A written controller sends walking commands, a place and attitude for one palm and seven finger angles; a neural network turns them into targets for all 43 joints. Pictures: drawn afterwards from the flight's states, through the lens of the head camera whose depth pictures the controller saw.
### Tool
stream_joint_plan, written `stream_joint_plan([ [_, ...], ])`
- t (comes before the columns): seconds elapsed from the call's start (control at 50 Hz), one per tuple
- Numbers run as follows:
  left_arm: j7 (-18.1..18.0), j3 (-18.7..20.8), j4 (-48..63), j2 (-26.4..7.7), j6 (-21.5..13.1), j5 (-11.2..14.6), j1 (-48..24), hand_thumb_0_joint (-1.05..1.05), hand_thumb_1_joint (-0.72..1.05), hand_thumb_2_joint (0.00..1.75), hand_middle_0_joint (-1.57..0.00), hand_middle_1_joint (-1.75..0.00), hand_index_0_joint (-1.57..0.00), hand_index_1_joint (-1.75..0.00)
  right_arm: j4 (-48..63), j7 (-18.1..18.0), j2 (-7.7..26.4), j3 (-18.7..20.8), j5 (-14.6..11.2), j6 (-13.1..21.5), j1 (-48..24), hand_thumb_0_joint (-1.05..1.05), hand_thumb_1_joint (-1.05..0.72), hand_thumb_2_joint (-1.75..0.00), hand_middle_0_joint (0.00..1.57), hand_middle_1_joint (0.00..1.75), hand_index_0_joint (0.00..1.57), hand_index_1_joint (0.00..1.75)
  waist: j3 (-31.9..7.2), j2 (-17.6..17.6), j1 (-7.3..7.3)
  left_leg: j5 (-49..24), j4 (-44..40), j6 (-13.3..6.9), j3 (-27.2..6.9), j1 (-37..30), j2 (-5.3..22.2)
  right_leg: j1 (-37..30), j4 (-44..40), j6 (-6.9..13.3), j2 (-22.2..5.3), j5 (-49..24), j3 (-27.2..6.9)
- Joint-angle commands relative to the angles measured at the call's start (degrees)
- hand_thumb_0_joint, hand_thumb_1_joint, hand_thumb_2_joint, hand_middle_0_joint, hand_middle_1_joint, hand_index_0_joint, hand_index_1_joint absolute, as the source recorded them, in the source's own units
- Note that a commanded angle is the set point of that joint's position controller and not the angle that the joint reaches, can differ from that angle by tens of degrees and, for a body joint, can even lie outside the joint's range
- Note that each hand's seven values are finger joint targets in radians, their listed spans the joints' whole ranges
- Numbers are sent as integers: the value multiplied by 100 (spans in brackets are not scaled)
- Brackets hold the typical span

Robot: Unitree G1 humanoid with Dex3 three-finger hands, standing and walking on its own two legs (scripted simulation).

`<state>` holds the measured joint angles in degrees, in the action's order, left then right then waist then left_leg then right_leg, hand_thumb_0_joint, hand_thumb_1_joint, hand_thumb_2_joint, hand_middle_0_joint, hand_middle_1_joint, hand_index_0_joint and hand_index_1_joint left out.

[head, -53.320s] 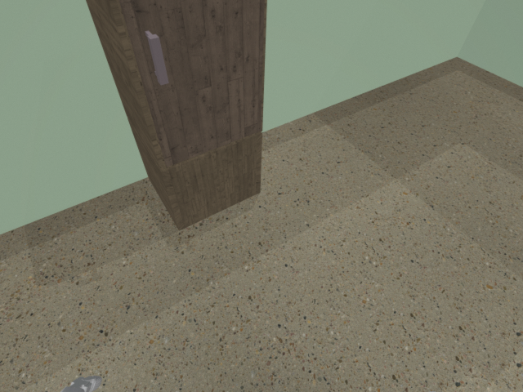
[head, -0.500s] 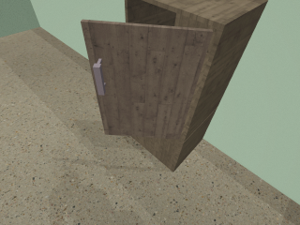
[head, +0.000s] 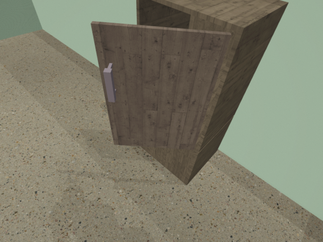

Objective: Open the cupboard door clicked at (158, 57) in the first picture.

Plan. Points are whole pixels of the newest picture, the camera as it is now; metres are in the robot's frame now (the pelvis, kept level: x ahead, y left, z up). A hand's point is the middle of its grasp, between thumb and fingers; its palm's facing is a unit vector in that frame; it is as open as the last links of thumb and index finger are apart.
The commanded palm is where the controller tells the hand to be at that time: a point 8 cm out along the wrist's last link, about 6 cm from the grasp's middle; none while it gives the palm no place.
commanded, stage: look again from close up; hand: left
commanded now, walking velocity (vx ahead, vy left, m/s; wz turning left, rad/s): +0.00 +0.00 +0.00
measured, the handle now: (111, 82) +0.59 +0.22 +0.06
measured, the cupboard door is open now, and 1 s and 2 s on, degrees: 40 40 40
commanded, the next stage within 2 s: shuffle to correct the standing spot in 0.22 s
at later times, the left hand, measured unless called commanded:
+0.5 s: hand out of the picture -0.02 +0.15 -0.18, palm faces +0.04 -0.99 -0.14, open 7.4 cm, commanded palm none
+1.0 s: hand out of the picture +0.10 +0.19 -0.19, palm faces +0.03 -0.98 -0.21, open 7.3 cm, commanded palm none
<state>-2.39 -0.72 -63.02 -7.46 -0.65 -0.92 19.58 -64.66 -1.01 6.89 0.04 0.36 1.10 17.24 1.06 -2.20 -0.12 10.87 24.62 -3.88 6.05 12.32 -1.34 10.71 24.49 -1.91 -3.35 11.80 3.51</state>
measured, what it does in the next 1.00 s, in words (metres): steps on the spot: right foot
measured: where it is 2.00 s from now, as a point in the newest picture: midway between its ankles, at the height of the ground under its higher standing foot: outside the picture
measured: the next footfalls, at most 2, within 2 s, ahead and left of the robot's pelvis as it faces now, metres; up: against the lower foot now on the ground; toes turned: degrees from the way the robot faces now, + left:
right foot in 0.96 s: +0.13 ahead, -0.09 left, +0.00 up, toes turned +3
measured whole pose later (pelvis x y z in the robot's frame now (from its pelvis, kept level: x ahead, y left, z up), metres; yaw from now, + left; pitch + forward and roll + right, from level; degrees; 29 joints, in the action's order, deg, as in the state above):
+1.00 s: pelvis +0.06 +0.01 -0.01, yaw -1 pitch -2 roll +0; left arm -2.6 2.3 -60.0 -10.2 0.7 -0.7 12.7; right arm -64.8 -2.9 3.2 0.0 0.5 1.5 18.3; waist 5.3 -2.1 0.3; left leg 18.9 28.4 -4.7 7.1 8.2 -3.0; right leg 15.4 30.8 -0.8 -3.1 12.8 2.2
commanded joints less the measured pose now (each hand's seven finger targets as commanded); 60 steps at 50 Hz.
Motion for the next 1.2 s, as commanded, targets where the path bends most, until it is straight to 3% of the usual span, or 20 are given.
stream_joint_plan([
  [0.0,-18,60,122,-415,-53,-21,525,0,90,90,-20,-30,-20,-30,166,-26,606,92,15,57,297,0,-90,-90,20,30,20,30,428,276,-24,847,-987,173,-956,368,791,145,-391,300,-310,57,-392],
  [0.3,-16,74,149,-422,-74,-15,477,0,90,90,-20,-30,-20,-30,131,-28,560,95,8,65,336,0,-90,-90,20,30,20,30,365,164,-7,538,-907,185,-874,225,774,143,-449,305,-334,-46,-434],
  [0.42,52,169,173,-433,-39,-71,686,0,90,90,-20,-30,-20,-30,161,14,605,137,67,-42,387,0,-90,-90,20,30,20,30,662,141,-60,2116,-699,91,-861,633,675,487,-443,453,-293,1761,-547],
  [0.54,66,319,229,-655,-75,-23,821,0,90,90,-20,-30,-20,-30,310,44,363,100,82,13,482,0,-90,-90,20,30,20,30,756,-364,-60,1343,463,181,-261,876,257,476,-757,831,-780,2266,-1223],
  [0.58,61,360,243,-660,-74,-29,844,0,90,90,-20,-30,-20,-30,363,49,337,97,75,46,485,0,-90,-90,20,30,20,30,868,-333,-39,1192,626,176,-175,897,237,509,-669,897,-842,2061,-1212],
  [0.62,77,361,278,-575,-75,-30,701,0,90,90,-20,-30,-20,-30,322,39,360,97,67,102,731,0,-90,-90,20,30,20,30,746,55,101,1010,207,115,-355,338,345,795,-165,829,-625,1633,-836],
  [0.64,89,322,348,-429,-56,-45,538,0,90,90,-20,-30,-20,-30,214,10,501,116,66,142,1023,0,-90,-90,20,30,20,30,698,676,223,645,-305,-17,-938,-203,760,1186,591,624,-211,1182,-314],
  [0.66,87,262,433,-211,-51,-68,382,0,90,90,-20,-30,-20,-30,71,-56,745,148,76,157,1419,0,-90,-90,20,30,20,30,623,1455,324,-122,-860,-305,-1839,-732,1485,1693,1596,369,164,1095,267],
  [0.68,51,206,535,-174,-64,-74,131,0,90,90,-20,-30,-20,-30,-13,-141,703,107,101,168,1627,0,-90,-90,20,30,20,30,679,1590,394,-1879,-980,-590,-2292,-1234,1886,2323,2349,303,182,1778,171],
  [0.72,15,191,456,-132,-64,-17,66,0,90,90,-20,-30,-20,-30,9,-217,536,-9,100,205,1379,0,-90,-90,20,30,20,30,397,711,204,-4533,-487,-877,-1827,-1206,2001,1974,2587,303,-148,1834,-212],
  [0.76,17,159,338,-17,-17,29,162,0,90,90,-20,-30,-20,-30,101,-249,515,-20,63,222,912,0,-90,-90,20,30,20,30,230,583,19,-5346,-326,-704,-1225,-957,1710,1204,1764,213,-175,1300,-160],
  [0.84,15,229,297,-188,107,36,170,0,90,90,-20,-30,-20,-30,150,-274,562,87,11,165,587,0,-90,-90,20,30,20,30,107,741,-57,-4130,-354,-337,-944,-588,1444,409,927,190,-50,190,-50],
  [0.96,-2,267,424,-434,85,9,-57,0,90,90,-20,-30,-20,-30,189,-241,382,174,26,75,471,0,-90,-90,20,30,20,30,261,525,-47,-2257,-222,47,-877,-59,1023,25,468,335,-273,-1436,-457],
  [1.0,-8,260,426,-459,40,10,-27,0,90,90,-20,-30,-20,-30,181,-208,381,195,31,49,467,0,-90,-90,20,30,20,30,-94,-40,-20,-1682,-74,111,-683,-116,866,-197,501,389,-370,-2066,-599],
  [1.04,-9,228,459,-466,32,24,-134,0,90,90,-20,-30,-20,-30,148,-173,374,179,29,45,427,0,-90,-90,20,30,20,30,-167,-53,27,-1097,-219,160,-625,-179,804,-139,420,418,-410,-1892,-628],
  [1.06,-63,185,946,-1796,12,6,-550,0,90,90,-20,-30,-20,-30,779,-147,1673,264,36,105,123,0,-90,-90,20,30,20,30,-82,296,201,-3353,-697,378,-1082,-322,811,-111,968,343,13,-1382,-111],
  [1.08,-71,258,1217,-1041,58,-69,-395,0,90,90,-20,-30,-20,-30,854,-188,1467,422,105,265,230,0,-90,-90,20,30,20,30,-697,143,97,-4464,-36,228,-1282,-919,1346,504,1299,358,63,-44,-131],
  [1.1,-64,193,1237,-889,62,-57,-448,0,90,90,-20,-30,-20,-30,861,-226,1384,424,121,265,399,0,-90,-90,20,30,20,30,-921,608,186,-5065,102,107,-1283,-1453,1386,917,1374,403,90,227,-192],
  [1.14,-1,287,1341,-903,86,-35,-454,0,90,90,-20,-30,-20,-30,1011,-254,1302,451,124,162,296,0,-90,-90,20,30,20,30,-614,878,159,-3804,142,-184,-1130,-1082,1336,1004,1204,435,48,428,-196],
  [1.18,51,351,1275,-1061,55,-38,-196,0,90,90,-20,-30,-20,-30,1234,-205,1346,442,125,104,-84,0,-90,-90,20,30,20,30,-161,585,-22,-1850,199,-125,-1017,-29,1058,325,508,513,-24,-429,-303],
])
